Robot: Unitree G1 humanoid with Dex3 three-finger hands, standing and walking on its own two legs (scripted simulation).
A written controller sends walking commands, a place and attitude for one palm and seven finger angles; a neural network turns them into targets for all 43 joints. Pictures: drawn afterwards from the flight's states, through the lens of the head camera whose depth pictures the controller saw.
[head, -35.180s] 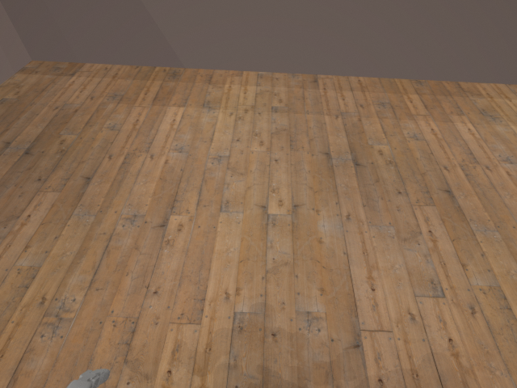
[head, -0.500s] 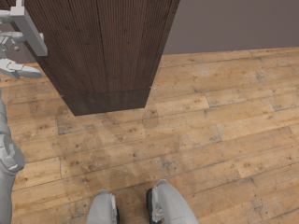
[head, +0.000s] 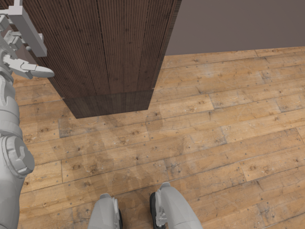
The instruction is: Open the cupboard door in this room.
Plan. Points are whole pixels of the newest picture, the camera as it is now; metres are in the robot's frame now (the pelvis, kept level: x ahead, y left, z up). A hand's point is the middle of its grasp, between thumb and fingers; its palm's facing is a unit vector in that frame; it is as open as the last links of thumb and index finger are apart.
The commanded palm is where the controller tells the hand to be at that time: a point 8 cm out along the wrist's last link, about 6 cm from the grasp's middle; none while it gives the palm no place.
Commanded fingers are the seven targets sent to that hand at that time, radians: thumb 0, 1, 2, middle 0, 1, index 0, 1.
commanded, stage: slide the fingers in behind the handle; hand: left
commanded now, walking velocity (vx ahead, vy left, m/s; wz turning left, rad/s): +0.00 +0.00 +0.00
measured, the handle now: (30, 27) +0.59 +0.23 +0.06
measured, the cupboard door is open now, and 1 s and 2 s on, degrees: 0 0 7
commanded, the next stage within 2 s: close the thumb around the handle in 0.76 s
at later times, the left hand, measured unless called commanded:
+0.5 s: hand (41, 45) +0.54 +0.20 +0.06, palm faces +0.07 -1.00 -0.01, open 13.9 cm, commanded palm +0.52 +0.24 +0.06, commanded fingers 0.00 -0.50 0.30 -0.30 -1.20 -0.30 -1.20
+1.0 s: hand (41, 48) +0.54 +0.20 +0.06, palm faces +0.07 -1.00 -0.02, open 13.5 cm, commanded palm +0.52 +0.24 +0.06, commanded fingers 0.00 -0.05 0.49 -0.33 -1.25 -0.33 -1.25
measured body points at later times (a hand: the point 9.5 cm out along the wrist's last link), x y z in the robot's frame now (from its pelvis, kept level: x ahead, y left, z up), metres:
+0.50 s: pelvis +0.01 +0.00 +0.00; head +0.17 +0.03 +0.42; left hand +0.53 +0.26 +0.06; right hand -0.01 -0.25 -0.10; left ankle -0.01 +0.09 -0.64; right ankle +0.03 -0.13 -0.64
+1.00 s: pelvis +0.00 +0.00 +0.00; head +0.17 +0.02 +0.42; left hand +0.53 +0.26 +0.06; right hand -0.01 -0.27 -0.10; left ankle -0.01 +0.09 -0.64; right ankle +0.03 -0.13 -0.64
